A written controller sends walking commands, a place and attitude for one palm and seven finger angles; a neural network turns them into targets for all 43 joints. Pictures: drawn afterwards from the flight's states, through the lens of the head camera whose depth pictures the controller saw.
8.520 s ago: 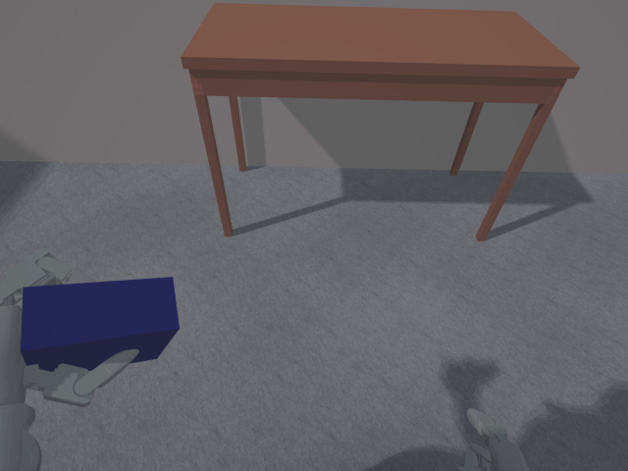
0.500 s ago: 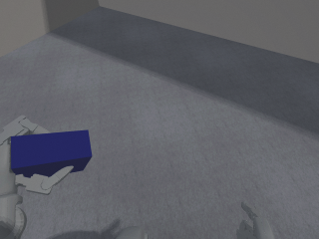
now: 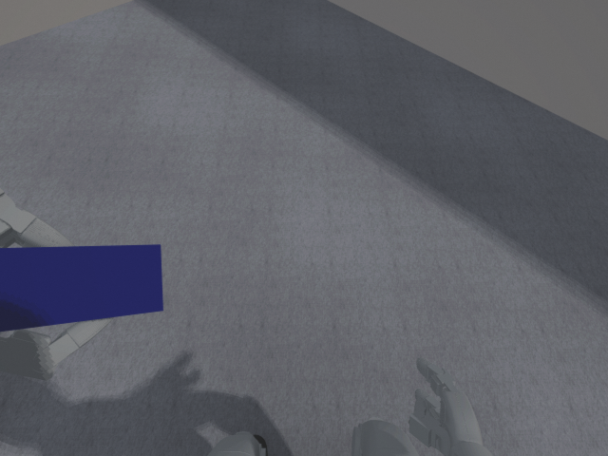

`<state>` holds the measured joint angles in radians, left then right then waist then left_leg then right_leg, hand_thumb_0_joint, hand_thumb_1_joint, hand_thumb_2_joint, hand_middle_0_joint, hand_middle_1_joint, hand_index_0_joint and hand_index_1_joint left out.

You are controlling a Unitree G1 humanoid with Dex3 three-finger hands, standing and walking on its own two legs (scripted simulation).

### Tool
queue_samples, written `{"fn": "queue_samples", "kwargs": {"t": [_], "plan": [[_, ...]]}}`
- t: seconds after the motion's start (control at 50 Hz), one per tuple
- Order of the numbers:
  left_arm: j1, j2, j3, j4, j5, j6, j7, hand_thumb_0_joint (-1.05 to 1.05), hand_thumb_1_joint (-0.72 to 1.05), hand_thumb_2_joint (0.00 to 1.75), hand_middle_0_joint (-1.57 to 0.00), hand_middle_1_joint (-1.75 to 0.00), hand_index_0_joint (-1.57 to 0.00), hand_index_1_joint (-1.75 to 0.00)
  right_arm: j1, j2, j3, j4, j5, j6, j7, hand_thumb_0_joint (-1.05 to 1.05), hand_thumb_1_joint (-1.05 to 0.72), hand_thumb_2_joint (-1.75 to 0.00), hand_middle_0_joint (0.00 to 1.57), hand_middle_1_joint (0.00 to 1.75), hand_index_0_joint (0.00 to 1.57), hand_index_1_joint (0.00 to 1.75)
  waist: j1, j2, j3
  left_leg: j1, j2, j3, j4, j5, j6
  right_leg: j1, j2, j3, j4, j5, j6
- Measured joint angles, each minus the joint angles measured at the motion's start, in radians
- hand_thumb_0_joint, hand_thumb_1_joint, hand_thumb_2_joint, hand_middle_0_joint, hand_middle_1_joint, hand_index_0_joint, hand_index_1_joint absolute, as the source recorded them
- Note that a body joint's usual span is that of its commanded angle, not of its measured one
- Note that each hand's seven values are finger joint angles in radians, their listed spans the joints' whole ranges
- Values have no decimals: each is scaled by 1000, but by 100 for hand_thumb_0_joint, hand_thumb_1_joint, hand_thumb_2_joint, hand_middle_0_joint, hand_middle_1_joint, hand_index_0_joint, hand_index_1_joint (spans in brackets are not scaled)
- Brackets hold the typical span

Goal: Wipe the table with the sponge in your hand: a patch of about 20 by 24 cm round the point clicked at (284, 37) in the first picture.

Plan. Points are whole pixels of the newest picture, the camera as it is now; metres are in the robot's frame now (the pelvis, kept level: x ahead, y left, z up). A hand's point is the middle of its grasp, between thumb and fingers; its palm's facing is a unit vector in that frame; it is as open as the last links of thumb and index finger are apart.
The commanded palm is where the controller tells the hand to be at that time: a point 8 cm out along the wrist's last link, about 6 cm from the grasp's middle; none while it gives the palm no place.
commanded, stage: turn to face it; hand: left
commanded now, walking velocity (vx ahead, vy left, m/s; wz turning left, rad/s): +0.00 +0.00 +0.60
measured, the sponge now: (93, 284) +0.24 +0.20 +0.18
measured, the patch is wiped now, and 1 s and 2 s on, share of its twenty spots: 0.00 0.00 0.00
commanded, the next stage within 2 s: none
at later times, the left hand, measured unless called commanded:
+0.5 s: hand (24, 411) +0.14 +0.20 +0.19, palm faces +0.57 -0.68 -0.46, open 9.3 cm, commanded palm +0.06 +0.24 +0.18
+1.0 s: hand out of the picture -0.05 +0.20 +0.18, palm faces +0.77 -0.41 -0.48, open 9.3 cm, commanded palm -0.10 +0.20 +0.18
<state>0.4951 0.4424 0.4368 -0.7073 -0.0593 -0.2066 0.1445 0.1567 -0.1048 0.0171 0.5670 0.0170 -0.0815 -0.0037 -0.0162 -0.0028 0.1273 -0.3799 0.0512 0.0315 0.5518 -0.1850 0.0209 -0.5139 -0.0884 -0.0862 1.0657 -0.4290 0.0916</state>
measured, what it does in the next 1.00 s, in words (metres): steps to the right, turning left: right foot, then left foot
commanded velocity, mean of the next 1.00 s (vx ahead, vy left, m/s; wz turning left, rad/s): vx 0.00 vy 0.00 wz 0.60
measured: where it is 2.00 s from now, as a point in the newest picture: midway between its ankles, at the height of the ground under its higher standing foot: outside the picture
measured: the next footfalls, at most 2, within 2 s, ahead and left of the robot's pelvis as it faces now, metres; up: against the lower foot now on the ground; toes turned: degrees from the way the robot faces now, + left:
right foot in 0.18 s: +0.06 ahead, -0.15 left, +0.00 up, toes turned -1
left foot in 0.60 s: -0.04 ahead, +0.06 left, +0.00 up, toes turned +28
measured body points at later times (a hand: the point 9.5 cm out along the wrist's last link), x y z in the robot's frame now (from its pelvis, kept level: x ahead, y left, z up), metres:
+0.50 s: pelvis -0.01 -0.08 +0.01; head +0.03 -0.07 +0.45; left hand +0.10 +0.23 +0.22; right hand +0.24 -0.28 -0.07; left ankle -0.06 +0.05 -0.69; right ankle +0.02 -0.15 -0.73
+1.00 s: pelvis -0.08 -0.12 +0.00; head -0.04 -0.11 +0.44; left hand -0.09 +0.22 +0.21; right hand +0.18 -0.18 -0.10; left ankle -0.07 +0.04 -0.73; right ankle -0.04 -0.23 -0.73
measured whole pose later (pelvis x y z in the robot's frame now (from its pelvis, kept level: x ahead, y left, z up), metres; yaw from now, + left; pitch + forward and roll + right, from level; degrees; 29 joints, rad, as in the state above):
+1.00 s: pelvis -0.08 -0.12 +0.00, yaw +34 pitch +0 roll -1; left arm 0.49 0.41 0.40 -0.55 -0.07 -0.14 0.13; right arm 0.18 -0.15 0.03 0.58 0.01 -0.10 -0.02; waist 0.04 0.06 0.07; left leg -0.40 -0.01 -0.11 0.52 -0.13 -0.02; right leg -0.20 0.00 -0.09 0.54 -0.39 0.06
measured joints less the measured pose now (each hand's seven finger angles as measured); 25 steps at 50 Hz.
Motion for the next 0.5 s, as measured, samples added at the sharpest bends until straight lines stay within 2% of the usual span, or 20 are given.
{"fn": "queue_samples", "kwargs": {"t": [0.08,0.14,0.16,0.18,0.22,0.24,0.3,0.34,0.4,0.5], "plan": [[72,-6,-1,-21,-15,-2,-9,-1,-42,101,-83,-135,-83,-135,22,-8,9,-2,-2,-18,-3,1,-91,-90,20,30,20,30,29,42,-33,2,-2,-58,-37,20,-21,79,27,-6,-207,3,10],[61,-13,-2,45,-16,22,-13,-1,-42,101,-83,-135,-83,-135,23,-28,6,4,-2,-19,-14,1,-90,-90,20,31,20,30,55,63,-47,-4,-7,-91,-23,17,-44,170,58,-15,-353,4,15],[48,-18,-3,74,-15,32,-13,-1,-42,101,-83,-135,-83,-135,22,-36,5,6,-1,-18,-18,1,-90,-90,20,31,20,30,63,65,-50,-11,-12,-100,-6,11,-53,210,66,-20,-426,31,14],[32,-25,-7,103,-10,44,-13,-1,-42,101,-83,-135,-83,-135,20,-47,3,6,0,-17,-21,1,-90,-90,20,31,20,30,71,65,-53,-22,-18,-106,22,-2,-61,245,67,-28,-501,105,-8],[-17,-70,-44,163,-1,71,-12,-1,-42,101,-83,-135,-83,-135,4,-79,-8,28,5,-9,-30,1,-90,-90,20,31,20,30,70,85,-42,-66,-23,-108,180,-165,-60,257,68,-58,-485,132,-88],[-39,-90,-67,189,-1,85,-9,-1,-42,101,-83,-135,-83,-135,2,-94,-14,43,4,-8,-37,1,-91,-90,20,31,20,30,64,81,-41,-99,-40,-98,308,-227,-64,264,54,-72,-474,116,-111],[-56,-136,-112,232,4,101,-9,-1,-42,101,-83,-135,-83,-135,3,-126,-26,69,-2,3,-49,1,-91,-90,20,30,20,30,45,45,-49,-163,-60,-39,619,-254,-90,291,13,-103,-487,97,-129],[-42,-139,-126,229,10,95,-9,-1,-42,101,-83,-135,-83,-135,1,-135,-33,66,-4,12,-64,1,-91,-90,20,30,20,30,27,18,-49,-164,-51,-7,690,-250,-99,305,-5,-119,-513,110,-131],[-23,-109,-125,190,13,75,-3,-1,-42,101,-83,-135,-83,-135,1,-142,-48,40,-10,18,-83,1,-91,-90,20,30,20,30,5,-16,-44,-118,-27,31,604,-253,-99,310,-25,-147,-546,133,-135],[4,-38,-65,93,6,42,17,-1,-42,101,-83,-135,-83,-135,12,-152,-69,-16,-17,32,-93,1,-91,-90,19,30,20,30,-8,-38,-42,2,-2,85,292,-278,-85,276,-50,-196,-537,141,-133]]}}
